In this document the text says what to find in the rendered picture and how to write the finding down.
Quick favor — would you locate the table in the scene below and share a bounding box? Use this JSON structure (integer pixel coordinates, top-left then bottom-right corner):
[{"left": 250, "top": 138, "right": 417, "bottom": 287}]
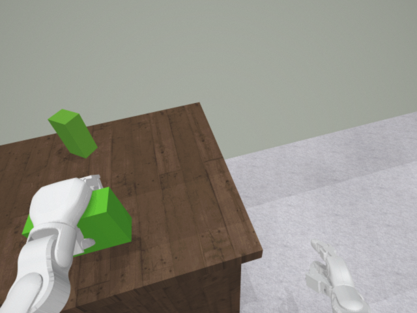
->
[{"left": 0, "top": 102, "right": 263, "bottom": 313}]

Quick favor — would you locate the right robot hand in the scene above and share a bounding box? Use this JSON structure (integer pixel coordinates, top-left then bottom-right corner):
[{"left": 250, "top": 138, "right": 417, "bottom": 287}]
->
[{"left": 306, "top": 239, "right": 355, "bottom": 298}]

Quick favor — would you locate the left robot forearm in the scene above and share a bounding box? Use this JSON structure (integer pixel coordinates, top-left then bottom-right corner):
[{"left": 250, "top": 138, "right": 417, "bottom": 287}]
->
[{"left": 0, "top": 222, "right": 77, "bottom": 313}]

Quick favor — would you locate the right robot forearm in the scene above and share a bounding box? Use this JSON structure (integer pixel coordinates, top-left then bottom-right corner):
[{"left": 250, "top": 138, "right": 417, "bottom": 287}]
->
[{"left": 331, "top": 285, "right": 371, "bottom": 313}]

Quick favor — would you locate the left robot hand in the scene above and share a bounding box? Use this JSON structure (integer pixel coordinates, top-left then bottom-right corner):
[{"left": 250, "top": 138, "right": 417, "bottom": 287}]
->
[{"left": 29, "top": 175, "right": 103, "bottom": 256}]

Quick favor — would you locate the sponge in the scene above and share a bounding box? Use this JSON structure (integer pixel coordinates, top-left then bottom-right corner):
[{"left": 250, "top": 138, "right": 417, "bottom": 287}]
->
[{"left": 22, "top": 187, "right": 132, "bottom": 257}]

